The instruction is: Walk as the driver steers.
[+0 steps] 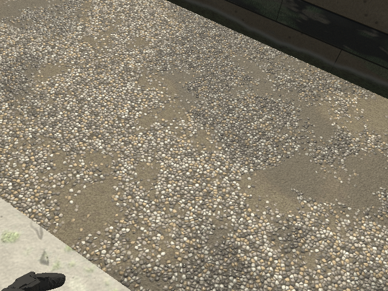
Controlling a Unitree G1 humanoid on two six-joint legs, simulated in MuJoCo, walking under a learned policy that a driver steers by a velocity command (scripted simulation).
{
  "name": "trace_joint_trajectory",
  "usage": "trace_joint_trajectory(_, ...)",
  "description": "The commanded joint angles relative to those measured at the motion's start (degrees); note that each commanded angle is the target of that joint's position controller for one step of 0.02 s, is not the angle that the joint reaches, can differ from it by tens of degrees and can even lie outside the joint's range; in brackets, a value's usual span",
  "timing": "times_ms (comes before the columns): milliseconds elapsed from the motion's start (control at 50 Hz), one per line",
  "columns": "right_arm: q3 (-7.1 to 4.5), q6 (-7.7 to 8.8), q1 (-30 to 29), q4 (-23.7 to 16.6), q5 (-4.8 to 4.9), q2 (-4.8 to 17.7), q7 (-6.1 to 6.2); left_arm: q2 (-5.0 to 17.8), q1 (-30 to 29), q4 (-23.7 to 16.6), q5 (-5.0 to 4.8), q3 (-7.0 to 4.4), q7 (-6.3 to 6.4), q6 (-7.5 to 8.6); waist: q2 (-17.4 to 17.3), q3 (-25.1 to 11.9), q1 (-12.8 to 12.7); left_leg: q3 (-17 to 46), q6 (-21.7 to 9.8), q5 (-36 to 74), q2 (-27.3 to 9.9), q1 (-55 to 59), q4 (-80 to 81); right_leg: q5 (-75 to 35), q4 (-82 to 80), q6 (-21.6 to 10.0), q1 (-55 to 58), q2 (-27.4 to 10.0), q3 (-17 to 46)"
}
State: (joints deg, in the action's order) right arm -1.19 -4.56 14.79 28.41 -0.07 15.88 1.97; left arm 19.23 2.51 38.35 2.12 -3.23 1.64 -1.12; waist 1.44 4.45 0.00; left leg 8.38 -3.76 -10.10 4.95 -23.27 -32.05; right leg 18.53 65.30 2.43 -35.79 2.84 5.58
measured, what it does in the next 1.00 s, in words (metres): steps on the spot, turning right: right foot, then left foot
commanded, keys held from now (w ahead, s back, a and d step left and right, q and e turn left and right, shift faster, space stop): e+shift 1.00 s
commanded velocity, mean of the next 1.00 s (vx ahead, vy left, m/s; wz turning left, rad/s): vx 0.04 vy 0.00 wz -0.66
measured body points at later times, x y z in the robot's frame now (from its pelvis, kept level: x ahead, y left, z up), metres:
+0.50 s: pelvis +0.02 +0.01 +0.01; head +0.08 -0.01 +0.46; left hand +0.20 +0.28 -0.09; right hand +0.18 -0.30 -0.06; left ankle +0.10 +0.13 -0.70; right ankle +0.02 -0.13 -0.73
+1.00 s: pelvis +0.00 +0.04 +0.00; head +0.03 +0.00 +0.45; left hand +0.29 +0.14 -0.09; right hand -0.10 -0.26 -0.12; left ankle +0.12 +0.11 -0.73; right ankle -0.09 -0.05 -0.74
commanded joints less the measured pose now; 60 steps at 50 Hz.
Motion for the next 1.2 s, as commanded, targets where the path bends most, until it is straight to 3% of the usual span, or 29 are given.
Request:
trace_joint_trajectory(20,-0.08,0.75,-0.9,-1.8,-0.34,1.7,0.16,-1.4,5.0,-1.2,-0.24,1.39,-0.88,-0.71,-9.4,-15.1,-1.3,8.3,-9.3,21.6,-12.1,7.8,6.6,-1.7,-7.6,-0.3,9.7,-1.1,-2.7)
trace_joint_trajectory(80,0.48,0.85,-1.3,1.5,-0.99,0.9,-0.25,-1.8,7.5,1.3,-1.2,2.46,-2.38,-0.46,-10.2,-12.7,-1.1,8.0,-7.4,13.5,-13.1,3.1,9.9,-3.1,-15.5,-1.7,20.7,-2.5,-2.4)
trace_joint_trajectory(140,-0.15,0.62,-6.7,-0.2,-0.46,4.2,1.04,1.1,2.6,-3.3,-1.93,2.84,-1.7,0.29,-11.2,-5.9,0.3,8.7,-6.3,9.3,-13.7,6.0,9.9,0.5,-28.4,-3.7,18.8,-1.5,-3.8)
trace_joint_trajectory(180,-0.76,0.13,-4.5,0.6,-0.09,5.8,1.81,2.6,3.3,-5.0,-1.41,3.02,-1.39,0.24,-8.8,-6.4,1.6,8.9,-4.4,7.4,-12.4,11.0,7.6,-8.8,-34.8,-5.9,19.0,-2.6,-0.8)
trace_joint_trajectory(220,-0.15,-0.17,-5.1,-1.5,-2.19,3.6,2.07,6.2,6.0,-5.6,-2.52,2.25,-1.25,-0.3,4.1,-8.2,3.9,-0.5,0.6,0.4,-4.3,8.2,-1.3,-21.7,-37.5,-12.2,20.1,-8.1,11.1)
trace_joint_trajectory(260,-0.32,0.95,-11.7,-2.9,-2.39,4.0,1.43,7.1,9.3,-7.1,-1.7,1.44,-1.13,-1.56,12.7,-3.5,-0.1,-4.4,5.5,-16.8,1.2,-6.1,-15.5,-26.4,-46.0,-22.3,25.1,-17.1,28.9)
trace_joint_trajectory(300,-1.21,1.58,-13.3,-3.6,-1.99,5.6,0.44,9.3,16.1,-7.0,0.16,0.66,-0.36,-2.82,6.5,-4.0,-1.7,1.1,7.6,-26.7,2.3,-18.3,-37.4,-41.8,-44.2,-27.2,31.6,-19.9,32.3)
trace_joint_trajectory(320,-1.15,1.23,-13.0,-2.9,-0.74,5.1,0.97,9.5,17.3,-6.9,-1.42,-0.2,1.08,-2.71,4.4,-5.9,-2.1,1.1,8.4,-23.5,2.0,-20.0,-41.5,-42.2,-43.3,-25.5,33.1,-18.6,29.0)
trace_joint_trajectory(360,-0.71,0.97,-13.9,-3.1,-0.42,3.1,1.63,8.3,15.1,-7.8,-3.06,-0.6,2.36,-3.59,2.6,-8.1,-1.2,1.2,8.9,-17.8,0.6,-19.9,-39.0,-37.0,-43.1,-20.7,35.0,-14.2,24.1)
trace_joint_trajectory(420,0.0,1.59,-16.0,-3.7,-0.15,0.3,1.4,6.9,13.0,-8.6,-2.88,-1.26,2.88,-6.01,4.0,-9.6,-1.2,-0.3,8.7,-13.3,-0.2,-13.4,-19.8,-26.3,-43.8,-16.0,35.4,-9.1,21.7)
trace_joint_trajectory(460,0.42,2.6,-17.2,-4.2,0.08,-1.7,0.85,8.5,13.6,-8.6,-2.86,-2.31,2.5,-7.64,6.8,-9.8,-2.8,-2.5,8.1,-13.1,1.6,-4.6,-5.5,-20.8,-43.7,-13.9,31.7,-7.3,22.6)
trace_joint_trajectory(520,-0.93,3.87,-11.5,-1.9,-0.67,0.2,-0.93,9.6,10.5,-9.8,-3.55,-2.28,2.04,-8.28,9.1,-12.5,-0.9,-3.2,5.8,-2.8,1.9,8.3,9.6,-12.1,-44.0,-12.8,26.7,-6.5,28.2)
trace_joint_trajectory(560,-2.01,3.85,-4.1,0.4,-2.12,3.1,-1.59,5.9,8.3,-11.0,-3.41,-0.37,1.67,-7.29,3.2,-17.1,1.6,0.6,0.5,6.5,-8.2,31.0,11.2,9.7,-35.0,-8.2,9.5,-3.7,26.2)
trace_joint_trajectory(580,-2.84,3.15,-2.4,0.5,-3.65,7.3,-1.98,3.2,8.2,-11.5,-4.01,0.19,1.27,-6.38,-9.7,-15.5,1.6,13.6,-6.7,9.9,-21.1,33.6,12.6,20.1,-16.7,-4.2,-2.1,4.5,14.3)
trace_joint_trajectory(600,-4.17,2.98,-4.5,0.3,-4.82,10.4,-1.94,8.0,11.3,-10.9,-3.99,-1.69,0.8,-4.7,-13.8,-12.1,-0.5,21.1,-13.2,6.6,-29.2,20.0,17.4,19.5,-1.3,-0.3,-2.7,3.5,9.3)
trace_joint_trajectory(620,-3.14,3.37,-9.3,-0.4,-4.02,7.3,-1.81,12.5,13.5,-8.6,-4.76,-3.48,1.13,-4.29,-11.8,-7.1,-2.6,16.0,-13.8,5.8,-26.7,12.7,19.9,15.5,8.7,2.2,-1.5,0.8,6.5)
trace_joint_trajectory(640,-1.92,3.51,-12.9,-0.7,-3.65,4.5,-1.51,13.0,16.6,-6.9,-4.5,-4.04,1.62,-5.1,-11.6,-5.1,-4.8,9.4,-12.2,4.5,-22.6,7.8,20.6,12.3,14.5,3.3,0.4,0.4,5.0)
trace_joint_trajectory(680,-1.31,3.14,-15.8,0.2,-2.17,3.6,-0.47,10.6,18.4,-6.1,-3.9,-3.6,2.78,-6.24,-7.1,-3.2,-6.1,1.5,-9.5,10.0,-19.7,4.4,19.2,8.1,21.3,2.6,0.6,-0.8,3.2)
trace_joint_trajectory(760,-1.84,2.08,-9.6,3.6,-2.22,4.3,0.26,5.9,16.6,-9.0,-4.27,-1.6,3.47,-7.45,-6.1,-5.6,-3.9,-4.7,-9.9,10.6,-18.9,12.9,16.6,4.2,9.3,2.7,0.3,-3.2,0.9)
trace_joint_trajectory(840,-4.0,-0.04,-5.4,6.7,-1.63,8.0,-0.33,2.6,10.5,-13.5,-3.98,0.45,1.39,-7.25,-8.9,-6.2,0.0,-5.7,-10.6,2.9,-22.8,19.6,17.7,8.5,-10.2,1.7,1.4,-7.1,-2.0)
trace_joint_trajectory(940,-5.69,-1.12,-7.0,9.7,-0.49,10.6,-1.28,4.9,13.5,-12.2,-5.09,-0.23,0.54,-6.2,-10.8,-8.3,-0.1,-10.9,-8.9,1.9,-23.4,19.2,16.9,4.0,-28.4,-1.4,12.1,-6.4,-8.3)
trace_joint_trajectory(980,-5.96,-1.29,-8.6,10.9,0.46,10.5,-1.12,4.3,20.3,-10.1,-3.95,-0.64,1.15,-5.96,-8.7,-11.5,-3.6,-14.8,-4.1,-1.3,-20.7,16.6,10.3,-5.2,-39.7,-5.2,22.5,-5.4,-8.7)
trace_joint_trajectory(1000,-5.5,-0.78,-9.4,11.5,0.56,8.5,-1.0,6.0,25.5,-8.3,-3.27,-1.5,1.85,-5.88,-3.8,-10.0,-5.9,-17.2,0.4,-5.2,-16.0,8.3,2.0,-11.3,-43.5,-8.5,29.7,-6.5,-3.5)
trace_joint_trajectory(1020,-4.34,0.36,-13.0,8.7,-1.22,4.8,-0.8,12.2,28.3,-8.0,-3.09,-3.09,2.38,-5.96,11.6,-7.8,-6.2,-21.1,6.1,-20.5,-6.3,-9.5,-13.7,-16.2,-46.2,-16.4,36.6,-17.3,16.5)
trace_joint_trajectory(1040,-4.21,1.9,-17.9,4.9,-0.25,5.1,-1.04,14.5,25.6,-9.1,-1.18,-3.62,2.57,-5.26,10.3,-8.6,-7.3,-10.2,6.6,-22.5,-4.5,-19.0,-26.8,5.1,-49.9,-22.5,32.7,-23.0,27.9)
trace_joint_trajectory(1060,-4.66,2.85,-19.4,4.0,1.27,7.5,-1.88,10.9,16.9,-11.2,0.0,-2.1,3.13,-4.39,7.3,-6.1,-4.5,-6.3,6.2,-17.1,-5.0,-22.0,-33.7,10.3,-51.8,-20.2,29.0,-22.8,22.7)
trace_joint_trajectory(1120,-3.53,2.95,-7.0,8.2,-0.51,6.4,-3.09,0.4,5.1,-13.8,-0.78,3.2,3.22,-2.6,12.5,-8.9,1.2,-6.1,7.3,-8.7,-4.5,-11.1,-37.7,2.2,-51.3,-11.6,22.7,-15.3,6.4)
trace_joint_trajectory(1160,-2.93,2.31,-5.6,7.2,0.08,7.2,-2.78,-0.9,2.7,-15.7,-0.89,4.3,2.38,-1.05,10.9,-7.1,1.2,-4.1,7.4,-5.4,-3.2,-7.2,-33.2,-5.6,-49.9,-10.3,21.2,-14.9,0.5)
trace_joint_trajectory(1200,-0.95,2.8,-7.8,4.8,-0.8,5.1,-2.75,0.6,4.9,-15.1,-1.49,3.77,1.91,-0.07,9.0,-6.2,-0.5,-5.0,6.3,-2.5,-5.0,-5.1,-19.0,-7.3,-47.2,-9.5,24.2,-15.0,-2.2)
